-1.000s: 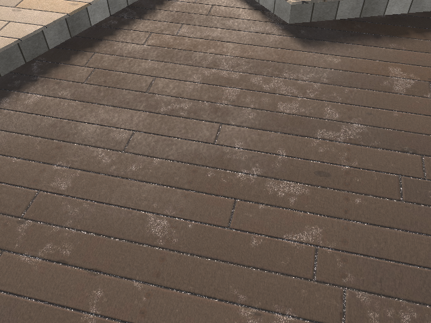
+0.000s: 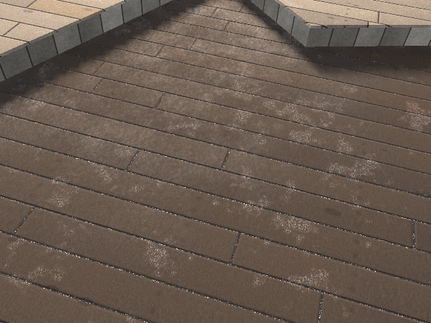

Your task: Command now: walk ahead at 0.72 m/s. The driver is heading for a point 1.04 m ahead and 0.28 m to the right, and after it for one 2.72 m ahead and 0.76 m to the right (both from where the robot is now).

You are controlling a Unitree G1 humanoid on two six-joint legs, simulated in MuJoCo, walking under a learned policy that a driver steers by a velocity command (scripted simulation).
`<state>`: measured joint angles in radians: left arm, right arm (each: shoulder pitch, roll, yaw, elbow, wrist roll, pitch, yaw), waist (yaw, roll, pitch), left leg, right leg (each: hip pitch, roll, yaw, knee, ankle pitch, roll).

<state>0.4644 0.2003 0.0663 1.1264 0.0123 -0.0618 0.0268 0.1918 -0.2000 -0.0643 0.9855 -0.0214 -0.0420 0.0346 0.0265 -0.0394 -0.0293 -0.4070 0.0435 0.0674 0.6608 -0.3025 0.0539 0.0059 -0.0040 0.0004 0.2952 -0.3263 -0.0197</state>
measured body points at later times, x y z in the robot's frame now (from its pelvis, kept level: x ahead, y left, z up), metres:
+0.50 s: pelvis +0.34 +0.03 -0.04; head +0.38 +0.04 +0.41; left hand +0.58 +0.22 -0.15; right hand +0.20 -0.18 -0.17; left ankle +0.07 +0.12 -0.72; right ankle +0.50 -0.02 -0.72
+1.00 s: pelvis +0.79 -0.06 -0.03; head +0.83 -0.08 +0.42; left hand +0.96 +0.21 -0.15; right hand +0.88 -0.38 -0.09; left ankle +0.97 +0.00 -0.74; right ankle +0.54 -0.02 -0.66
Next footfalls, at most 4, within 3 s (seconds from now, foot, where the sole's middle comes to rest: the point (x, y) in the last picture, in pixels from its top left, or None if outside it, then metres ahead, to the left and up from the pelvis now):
0.04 left None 0.10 0.12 -0.78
0.52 right None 0.53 -0.02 -0.78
0.94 left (225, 201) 1.01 -0.02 -0.78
1.38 right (338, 186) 1.11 -0.47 -0.78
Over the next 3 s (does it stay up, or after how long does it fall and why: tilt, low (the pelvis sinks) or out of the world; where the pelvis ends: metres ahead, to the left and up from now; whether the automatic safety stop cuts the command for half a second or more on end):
stays up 1.86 -0.58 -0.01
